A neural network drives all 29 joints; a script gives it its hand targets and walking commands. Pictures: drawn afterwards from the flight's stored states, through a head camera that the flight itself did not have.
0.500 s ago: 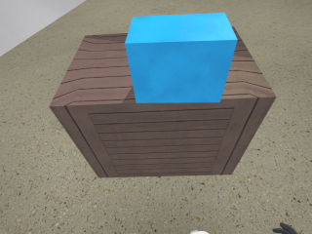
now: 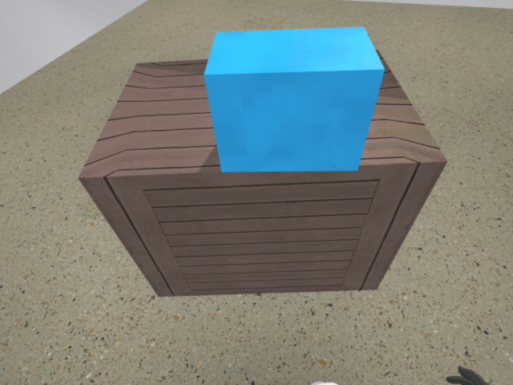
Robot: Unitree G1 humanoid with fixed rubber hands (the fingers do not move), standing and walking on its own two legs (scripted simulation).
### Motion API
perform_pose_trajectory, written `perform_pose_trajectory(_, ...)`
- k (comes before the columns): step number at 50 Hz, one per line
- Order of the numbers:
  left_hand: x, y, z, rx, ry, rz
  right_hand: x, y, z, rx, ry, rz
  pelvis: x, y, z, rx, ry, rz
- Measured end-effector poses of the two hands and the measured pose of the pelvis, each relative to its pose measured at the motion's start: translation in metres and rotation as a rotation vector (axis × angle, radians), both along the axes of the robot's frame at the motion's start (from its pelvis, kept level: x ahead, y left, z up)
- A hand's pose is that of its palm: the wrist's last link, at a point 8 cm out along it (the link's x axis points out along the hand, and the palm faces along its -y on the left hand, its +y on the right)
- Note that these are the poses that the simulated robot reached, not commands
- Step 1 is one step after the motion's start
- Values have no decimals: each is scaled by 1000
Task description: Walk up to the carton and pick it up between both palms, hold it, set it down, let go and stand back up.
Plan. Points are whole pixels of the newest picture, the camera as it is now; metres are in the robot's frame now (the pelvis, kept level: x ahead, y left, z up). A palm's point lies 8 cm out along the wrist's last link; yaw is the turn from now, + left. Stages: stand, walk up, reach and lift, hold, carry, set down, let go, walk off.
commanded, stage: walk up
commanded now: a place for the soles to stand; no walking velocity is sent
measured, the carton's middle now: (288, 103) +0.67 -0.05 +0.08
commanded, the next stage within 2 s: none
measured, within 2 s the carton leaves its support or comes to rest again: neither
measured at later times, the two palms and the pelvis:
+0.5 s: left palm out of the picture +0.07 +0.32 -0.09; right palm out of the picture +0.09 -0.31 -0.09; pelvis +0.00 +0.01 +0.00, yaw -1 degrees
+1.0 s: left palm out of the picture +0.07 +0.32 -0.08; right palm out of the picture +0.11 -0.31 -0.09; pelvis +0.00 +0.01 +0.00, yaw -1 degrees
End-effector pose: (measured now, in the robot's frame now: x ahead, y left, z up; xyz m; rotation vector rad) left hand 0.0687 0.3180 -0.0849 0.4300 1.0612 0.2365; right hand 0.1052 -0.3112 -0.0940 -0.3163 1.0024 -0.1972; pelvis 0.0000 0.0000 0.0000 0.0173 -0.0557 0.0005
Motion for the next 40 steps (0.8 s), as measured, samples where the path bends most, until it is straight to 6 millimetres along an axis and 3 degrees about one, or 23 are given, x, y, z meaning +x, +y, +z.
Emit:
perform_pose_trajectory(13,0,-3,1,1,-8,-7,-12,-4,-3,2,17,-16,-3,-2,0,2,-2,-5)
perform_pose_trajectory(40,8,4,-2,-9,5,-23,-3,5,1,-5,17,-21,3,7,1,-5,9,-16)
